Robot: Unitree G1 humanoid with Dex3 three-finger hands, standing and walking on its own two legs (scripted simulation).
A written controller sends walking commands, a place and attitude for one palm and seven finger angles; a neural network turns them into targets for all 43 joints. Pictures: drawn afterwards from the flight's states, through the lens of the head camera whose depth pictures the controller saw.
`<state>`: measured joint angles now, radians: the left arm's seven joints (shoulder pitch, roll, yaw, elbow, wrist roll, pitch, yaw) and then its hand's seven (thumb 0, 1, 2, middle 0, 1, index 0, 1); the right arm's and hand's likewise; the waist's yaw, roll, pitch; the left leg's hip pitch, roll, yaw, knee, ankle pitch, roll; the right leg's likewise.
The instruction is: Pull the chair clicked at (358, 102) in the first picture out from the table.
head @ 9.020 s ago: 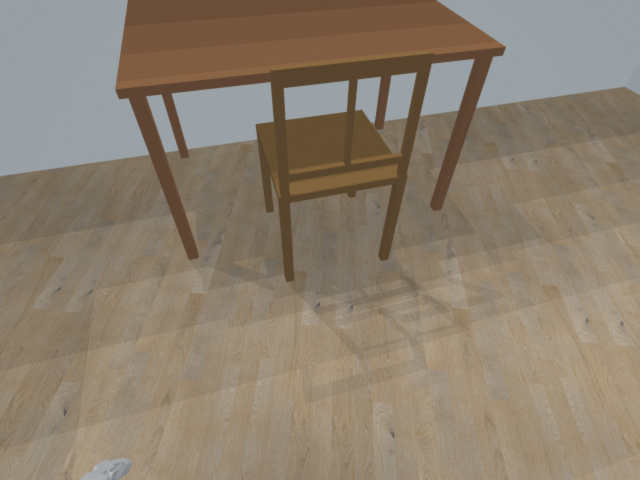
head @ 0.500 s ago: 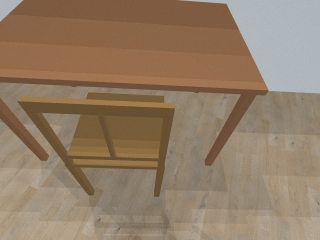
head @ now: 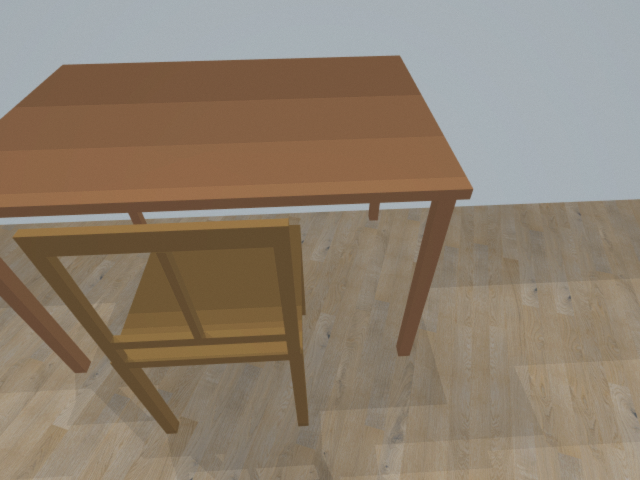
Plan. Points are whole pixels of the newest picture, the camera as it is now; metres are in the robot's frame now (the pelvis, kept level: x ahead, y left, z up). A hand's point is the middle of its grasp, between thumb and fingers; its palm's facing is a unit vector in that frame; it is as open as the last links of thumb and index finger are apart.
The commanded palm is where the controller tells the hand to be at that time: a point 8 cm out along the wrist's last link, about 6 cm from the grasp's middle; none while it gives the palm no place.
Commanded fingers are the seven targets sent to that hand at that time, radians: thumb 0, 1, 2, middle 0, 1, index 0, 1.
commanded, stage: come to a stop and stand still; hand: left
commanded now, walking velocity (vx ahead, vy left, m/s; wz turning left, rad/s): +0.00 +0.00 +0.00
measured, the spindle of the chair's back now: (183, 297) +0.47 +0.28 -0.11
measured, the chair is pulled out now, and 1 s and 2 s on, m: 0.00 0.00 0.00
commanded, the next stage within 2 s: look again from close up in 1.02 s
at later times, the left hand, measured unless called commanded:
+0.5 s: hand out of the picture +0.02 +0.17 -0.18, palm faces +0.07 -0.98 -0.18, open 7.4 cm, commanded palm none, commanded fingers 0.00 0.90 0.90 -0.20 -0.30 -0.20 -0.30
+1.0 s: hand out of the picture +0.03 +0.20 -0.17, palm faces +0.04 -0.98 -0.20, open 7.4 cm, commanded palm none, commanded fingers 0.00 0.90 0.90 -0.20 -0.30 -0.20 -0.30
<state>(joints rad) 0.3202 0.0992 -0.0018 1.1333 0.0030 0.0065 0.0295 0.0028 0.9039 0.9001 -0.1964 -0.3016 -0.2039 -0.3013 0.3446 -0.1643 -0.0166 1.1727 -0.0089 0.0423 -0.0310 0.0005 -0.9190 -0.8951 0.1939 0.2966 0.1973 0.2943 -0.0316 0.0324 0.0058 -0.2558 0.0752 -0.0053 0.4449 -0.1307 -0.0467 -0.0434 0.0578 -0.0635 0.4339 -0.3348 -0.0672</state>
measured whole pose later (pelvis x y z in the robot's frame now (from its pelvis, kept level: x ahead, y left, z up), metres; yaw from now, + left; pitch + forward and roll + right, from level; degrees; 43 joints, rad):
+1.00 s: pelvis +0.05 +0.03 +0.00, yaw -1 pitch -2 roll +1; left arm 0.32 0.14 0.01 1.13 0.00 0.00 0.04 0.00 0.90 0.90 -0.20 -0.30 -0.20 -0.30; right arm 0.24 -0.16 0.00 1.15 0.00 0.00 -0.05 0.00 -0.93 -0.89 0.20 0.30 0.20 0.29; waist 0.00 -0.01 0.04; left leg -0.20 0.02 0.04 0.43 -0.20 -0.02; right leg 0.03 -0.01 -0.03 0.37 -0.37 -0.02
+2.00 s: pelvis +0.03 +0.06 +0.00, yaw -2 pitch +0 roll +0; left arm 0.33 0.19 -0.01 1.08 0.01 -0.01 0.03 0.00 0.90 0.90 -0.20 -0.30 -0.20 -0.30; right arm 0.21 -0.17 0.01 1.09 0.00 -0.01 -0.02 0.00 -0.91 -0.89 0.20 0.30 0.20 0.29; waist 0.01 -0.03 0.04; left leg -0.30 -0.01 0.06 0.51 -0.21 0.03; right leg -0.09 -0.04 0.00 0.47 -0.38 0.03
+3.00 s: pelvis -0.02 +0.04 -0.09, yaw -2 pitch +15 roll -2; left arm 0.41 0.21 0.24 0.02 -0.27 -0.42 -0.19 0.00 0.00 0.52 -0.11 -0.16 -0.11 -0.16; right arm 0.25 -0.22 -0.03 0.66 0.00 -0.23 -0.07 0.01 -0.91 -0.89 0.20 0.30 0.20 0.30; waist -0.01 0.04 -0.15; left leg -1.01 0.06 -0.02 1.13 -0.39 -0.01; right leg -0.78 0.03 -0.07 1.14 -0.63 -0.02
